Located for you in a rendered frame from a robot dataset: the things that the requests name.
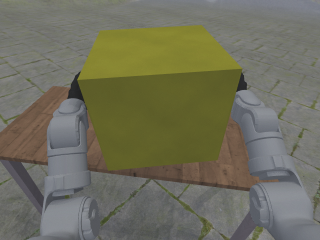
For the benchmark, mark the robot left hand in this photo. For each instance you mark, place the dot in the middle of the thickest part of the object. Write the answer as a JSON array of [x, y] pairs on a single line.
[[75, 91]]

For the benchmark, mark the robot left forearm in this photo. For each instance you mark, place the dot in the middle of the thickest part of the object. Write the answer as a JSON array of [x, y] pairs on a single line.
[[66, 148]]

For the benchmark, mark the robot right forearm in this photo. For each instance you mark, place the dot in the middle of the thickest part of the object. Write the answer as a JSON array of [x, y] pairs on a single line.
[[268, 158]]

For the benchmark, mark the robot left upper arm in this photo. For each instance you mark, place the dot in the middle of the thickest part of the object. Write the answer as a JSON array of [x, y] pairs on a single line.
[[74, 218]]

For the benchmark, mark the robot right upper arm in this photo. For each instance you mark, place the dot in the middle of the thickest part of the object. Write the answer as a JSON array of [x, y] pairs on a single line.
[[284, 210]]

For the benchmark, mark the table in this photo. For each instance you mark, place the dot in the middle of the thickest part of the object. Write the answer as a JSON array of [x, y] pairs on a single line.
[[25, 141]]

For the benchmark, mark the carton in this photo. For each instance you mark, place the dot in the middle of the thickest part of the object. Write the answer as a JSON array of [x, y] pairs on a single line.
[[158, 96]]

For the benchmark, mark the robot right hand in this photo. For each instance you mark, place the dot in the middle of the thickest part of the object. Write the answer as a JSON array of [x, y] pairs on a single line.
[[242, 85]]

